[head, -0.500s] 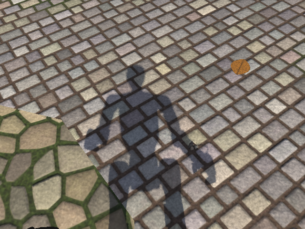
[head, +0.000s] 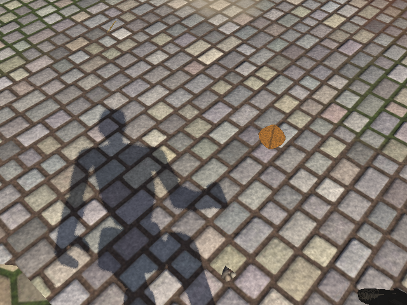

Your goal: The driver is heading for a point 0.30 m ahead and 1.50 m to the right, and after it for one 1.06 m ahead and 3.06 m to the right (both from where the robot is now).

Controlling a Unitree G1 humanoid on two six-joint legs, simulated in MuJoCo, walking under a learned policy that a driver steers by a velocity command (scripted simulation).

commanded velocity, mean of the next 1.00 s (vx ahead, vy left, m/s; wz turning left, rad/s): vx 0.09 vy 0.00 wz -0.60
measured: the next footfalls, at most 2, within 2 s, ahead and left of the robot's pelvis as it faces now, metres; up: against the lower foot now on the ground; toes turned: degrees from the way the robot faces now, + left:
right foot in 0.36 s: +0.23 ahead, -0.15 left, +0.00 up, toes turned -14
left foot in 0.78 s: +0.29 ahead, +0.07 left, +0.00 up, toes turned -32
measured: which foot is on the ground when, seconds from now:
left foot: down 0.00-0.36, up 0.38-0.76, down 0.78-1.00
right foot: up 0.00-0.34, down 0.36-0.78, up 0.80-1.00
